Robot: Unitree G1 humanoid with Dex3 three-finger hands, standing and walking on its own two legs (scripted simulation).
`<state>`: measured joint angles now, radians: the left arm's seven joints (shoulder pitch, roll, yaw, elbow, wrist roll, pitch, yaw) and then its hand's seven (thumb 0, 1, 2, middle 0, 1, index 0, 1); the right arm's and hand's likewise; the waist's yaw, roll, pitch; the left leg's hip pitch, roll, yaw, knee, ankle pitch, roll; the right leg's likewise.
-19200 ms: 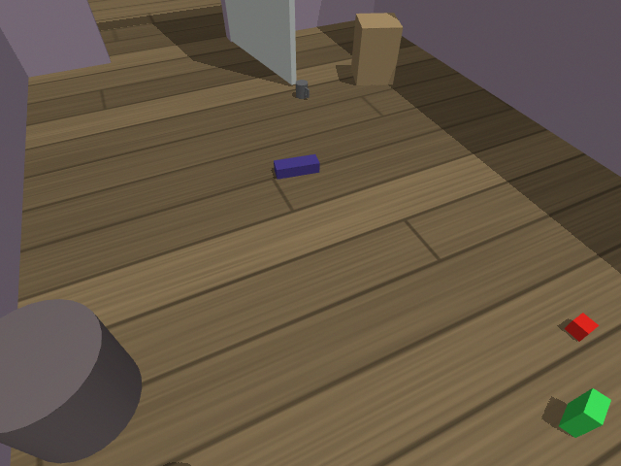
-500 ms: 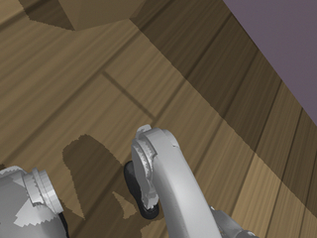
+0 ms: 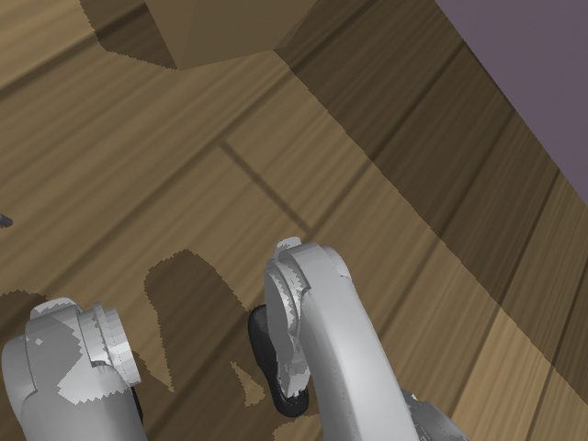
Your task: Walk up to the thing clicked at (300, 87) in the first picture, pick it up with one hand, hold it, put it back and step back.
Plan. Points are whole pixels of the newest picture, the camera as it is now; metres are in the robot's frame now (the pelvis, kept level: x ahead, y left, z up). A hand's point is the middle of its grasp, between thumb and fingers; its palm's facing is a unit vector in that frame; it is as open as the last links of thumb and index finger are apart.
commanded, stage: settle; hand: left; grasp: from above
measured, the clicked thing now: out of the picture +0.45 +0.31 -0.26
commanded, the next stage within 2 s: lift in 0.50 s
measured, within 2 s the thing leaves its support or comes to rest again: leaves its support in 0.02 s
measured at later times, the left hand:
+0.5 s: hand out of the picture +0.44 +0.33 -0.13, palm faces -0.49 -0.12 -0.86, open 10.1 cm
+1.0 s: hand out of the picture +0.40 +0.34 -0.06, palm faces -0.49 -0.13 -0.86, open 10.0 cm
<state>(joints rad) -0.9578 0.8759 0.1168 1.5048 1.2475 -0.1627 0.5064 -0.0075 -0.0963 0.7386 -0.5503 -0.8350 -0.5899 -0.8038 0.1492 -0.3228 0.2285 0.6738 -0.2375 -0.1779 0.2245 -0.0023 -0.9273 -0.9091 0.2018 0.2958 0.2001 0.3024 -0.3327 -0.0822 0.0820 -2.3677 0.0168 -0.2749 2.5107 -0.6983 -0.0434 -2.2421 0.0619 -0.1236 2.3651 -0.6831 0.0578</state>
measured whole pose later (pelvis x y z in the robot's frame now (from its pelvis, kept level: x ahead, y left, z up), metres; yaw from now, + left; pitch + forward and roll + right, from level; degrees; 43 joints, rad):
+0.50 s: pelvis +0.00 -0.01 +0.03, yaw +5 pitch +33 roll -9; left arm -0.94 0.74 0.04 1.29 1.16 -0.12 0.22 -0.01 -0.07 0.64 -0.63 -0.71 -0.67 -0.69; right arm 0.13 -0.30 0.10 0.67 -0.13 -0.04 0.16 0.00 -0.92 -0.91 0.20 0.30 0.20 0.30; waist -0.24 0.00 -0.01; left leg -2.29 0.02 -0.19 2.37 -0.67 -0.04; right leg -2.19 0.03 -0.07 2.29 -0.69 0.06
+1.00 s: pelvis -0.01 +0.00 +0.08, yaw +7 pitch +35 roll -7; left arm -0.79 0.67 0.00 1.09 1.10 -0.07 0.11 -0.01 -0.06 0.63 -0.62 -0.71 -0.66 -0.69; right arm 0.20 -0.26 0.04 0.67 -0.06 0.03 0.09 0.00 -0.92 -0.91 0.20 0.30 0.20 0.30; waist -0.20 0.03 -0.12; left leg -2.18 0.02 -0.13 2.21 -0.65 -0.01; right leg -2.09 0.01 -0.03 2.15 -0.67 0.06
